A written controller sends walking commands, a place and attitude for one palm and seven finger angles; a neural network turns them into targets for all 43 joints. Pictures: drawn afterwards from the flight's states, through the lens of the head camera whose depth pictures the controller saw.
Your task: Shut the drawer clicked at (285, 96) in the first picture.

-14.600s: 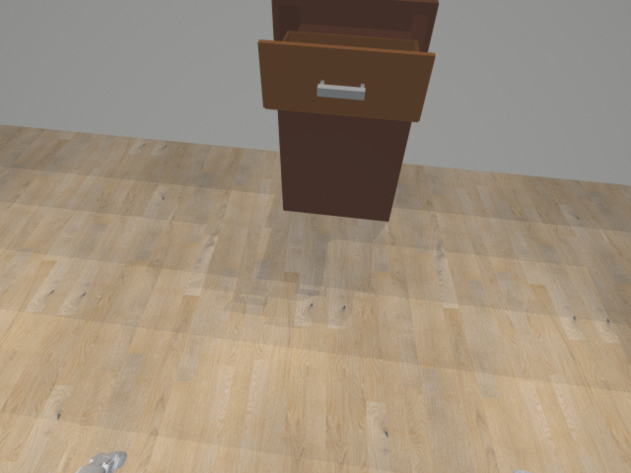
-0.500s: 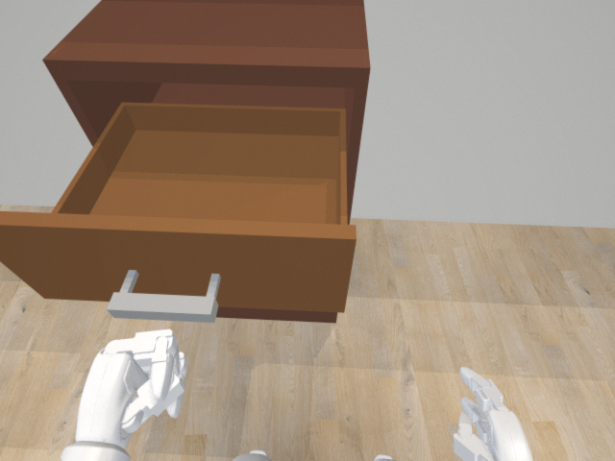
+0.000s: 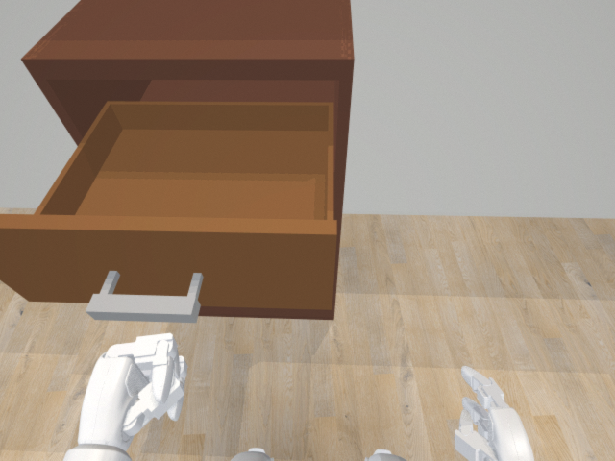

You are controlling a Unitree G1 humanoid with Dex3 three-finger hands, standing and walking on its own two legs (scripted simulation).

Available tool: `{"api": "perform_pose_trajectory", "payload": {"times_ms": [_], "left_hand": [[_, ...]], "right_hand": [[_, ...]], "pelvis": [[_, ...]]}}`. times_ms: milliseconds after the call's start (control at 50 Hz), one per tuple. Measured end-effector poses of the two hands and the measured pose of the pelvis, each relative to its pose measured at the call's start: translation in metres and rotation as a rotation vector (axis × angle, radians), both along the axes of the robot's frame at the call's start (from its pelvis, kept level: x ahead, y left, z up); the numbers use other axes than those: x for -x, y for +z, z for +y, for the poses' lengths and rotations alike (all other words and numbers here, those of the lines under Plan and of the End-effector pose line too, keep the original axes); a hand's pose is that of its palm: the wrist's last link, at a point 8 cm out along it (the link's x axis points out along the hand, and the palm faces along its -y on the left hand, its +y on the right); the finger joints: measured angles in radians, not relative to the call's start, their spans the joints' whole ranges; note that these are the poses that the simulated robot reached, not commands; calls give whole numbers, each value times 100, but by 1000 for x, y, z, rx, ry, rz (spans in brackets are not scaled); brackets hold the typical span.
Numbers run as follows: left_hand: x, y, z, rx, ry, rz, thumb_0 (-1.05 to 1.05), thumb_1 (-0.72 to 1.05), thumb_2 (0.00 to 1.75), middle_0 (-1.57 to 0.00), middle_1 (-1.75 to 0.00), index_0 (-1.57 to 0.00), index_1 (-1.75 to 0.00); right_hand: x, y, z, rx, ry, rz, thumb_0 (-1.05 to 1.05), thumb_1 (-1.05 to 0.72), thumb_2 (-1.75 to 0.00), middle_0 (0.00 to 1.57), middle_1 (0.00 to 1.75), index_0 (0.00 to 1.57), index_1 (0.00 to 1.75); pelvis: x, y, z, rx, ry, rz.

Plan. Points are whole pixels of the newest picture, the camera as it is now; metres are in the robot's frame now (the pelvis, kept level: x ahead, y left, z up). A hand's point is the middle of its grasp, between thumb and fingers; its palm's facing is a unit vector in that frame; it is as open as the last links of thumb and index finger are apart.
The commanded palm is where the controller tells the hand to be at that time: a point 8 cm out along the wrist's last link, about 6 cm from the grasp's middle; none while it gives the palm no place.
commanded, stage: bring the fist close to the handle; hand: left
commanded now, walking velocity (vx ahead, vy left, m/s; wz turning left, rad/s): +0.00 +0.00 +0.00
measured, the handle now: (149, 293) +0.30 +0.21 +0.07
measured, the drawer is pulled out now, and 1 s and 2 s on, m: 0.29 0.24 0.11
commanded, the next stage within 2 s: push the drawer shut in 0.04 s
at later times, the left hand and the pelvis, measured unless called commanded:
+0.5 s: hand (174, 357) +0.23 +0.16 +0.07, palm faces -0.02 -1.00 -0.06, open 3.2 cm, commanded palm +0.21 +0.22 +0.07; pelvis -0.01 +0.01 +0.00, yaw +0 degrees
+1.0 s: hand (181, 313) +0.28 +0.17 +0.06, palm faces -0.03 -1.00 -0.06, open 2.7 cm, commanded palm +0.28 +0.22 +0.07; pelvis -0.03 +0.02 +0.00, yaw +1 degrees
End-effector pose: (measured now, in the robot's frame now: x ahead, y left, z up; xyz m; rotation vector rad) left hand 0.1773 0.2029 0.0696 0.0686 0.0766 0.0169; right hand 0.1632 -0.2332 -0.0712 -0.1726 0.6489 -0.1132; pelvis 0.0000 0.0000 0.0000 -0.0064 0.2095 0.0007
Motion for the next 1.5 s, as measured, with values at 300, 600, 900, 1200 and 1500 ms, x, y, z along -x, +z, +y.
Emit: {"api": "perform_pose_trajectory", "payload": {"times_ms": [300,600,900,1200,1500], "left_hand": [[-8,-1,14,-3,-21,-48,1,90,90,-141,-160,-140,-160],[-31,0,14,9,-34,-60,-1,83,91,-140,-160,-140,-160],[-67,-6,19,7,-52,-77,-8,75,95,-141,-160,-141,-160],[-117,-3,16,16,-38,-69,-4,78,94,-140,-160,-140,-160],[-157,-6,17,17,-31,-69,-8,77,93,-140,-160,-140,-160]], "right_hand": [[2,0,-3,30,4,-4,1,-90,-90,20,30,20,30],[17,-1,10,29,16,39,1,-90,-90,20,30,20,30],[25,-10,19,39,39,77,1,-90,-90,20,30,20,30],[54,-10,6,51,-15,160,1,-90,-90,20,30,20,30],[75,-20,-6,53,-56,285,1,-90,-90,20,30,20,30]], "pelvis": [[6,-3,1,11,11,2],[8,2,13,11,6,-3],[27,0,17,17,20,-8],[26,7,17,9,3,-6],[19,9,14,5,-4,21]]}}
